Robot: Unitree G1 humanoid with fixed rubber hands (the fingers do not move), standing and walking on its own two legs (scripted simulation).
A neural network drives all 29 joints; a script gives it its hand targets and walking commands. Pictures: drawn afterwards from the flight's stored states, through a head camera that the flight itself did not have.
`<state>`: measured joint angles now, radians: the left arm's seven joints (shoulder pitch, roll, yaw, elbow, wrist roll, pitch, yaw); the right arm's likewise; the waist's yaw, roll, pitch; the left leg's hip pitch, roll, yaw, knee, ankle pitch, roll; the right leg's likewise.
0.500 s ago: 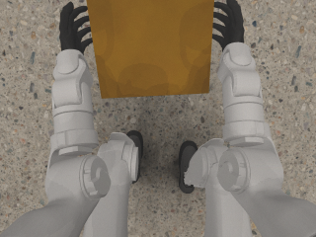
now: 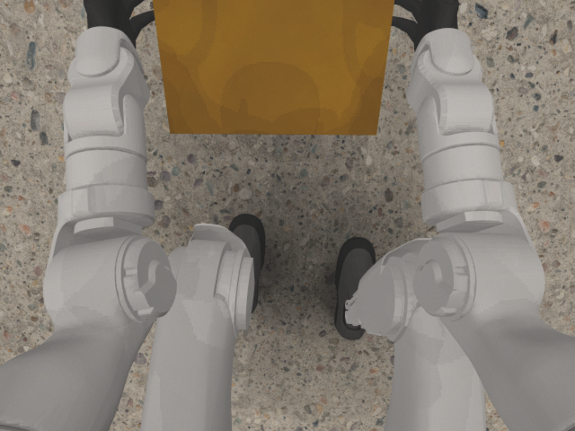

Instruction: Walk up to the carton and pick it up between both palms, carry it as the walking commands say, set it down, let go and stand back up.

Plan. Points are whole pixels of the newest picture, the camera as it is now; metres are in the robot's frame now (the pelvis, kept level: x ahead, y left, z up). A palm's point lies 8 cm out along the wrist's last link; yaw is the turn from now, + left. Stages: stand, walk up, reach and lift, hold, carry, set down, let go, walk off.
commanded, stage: set down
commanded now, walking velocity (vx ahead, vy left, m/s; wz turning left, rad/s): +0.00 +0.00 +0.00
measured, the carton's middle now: (273, 28) +0.55 +0.08 -0.26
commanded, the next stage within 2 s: none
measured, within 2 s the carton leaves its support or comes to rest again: neither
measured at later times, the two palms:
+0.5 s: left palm (121, 29) +0.51 +0.24 -0.18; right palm (421, 25) +0.55 -0.09 -0.20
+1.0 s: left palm (119, 35) +0.51 +0.25 -0.20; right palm (414, 24) +0.55 -0.08 -0.21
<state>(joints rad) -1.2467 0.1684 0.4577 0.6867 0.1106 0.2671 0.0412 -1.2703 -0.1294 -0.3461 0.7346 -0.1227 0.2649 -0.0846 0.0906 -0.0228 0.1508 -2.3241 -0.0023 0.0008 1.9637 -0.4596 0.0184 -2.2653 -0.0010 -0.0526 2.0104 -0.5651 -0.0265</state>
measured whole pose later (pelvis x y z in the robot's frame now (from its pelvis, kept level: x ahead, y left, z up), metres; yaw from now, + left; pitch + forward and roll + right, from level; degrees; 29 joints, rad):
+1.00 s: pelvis +0.00 +0.00 -0.03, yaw -1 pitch +42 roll -2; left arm -1.31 0.29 0.37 0.86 0.03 0.21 0.01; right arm -1.40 -0.20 -0.29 0.91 -0.05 0.21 -0.06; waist 0.10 -0.01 0.27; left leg -2.33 0.00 0.00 2.10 -0.50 0.02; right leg -2.27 0.02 -0.05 2.14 -0.60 -0.03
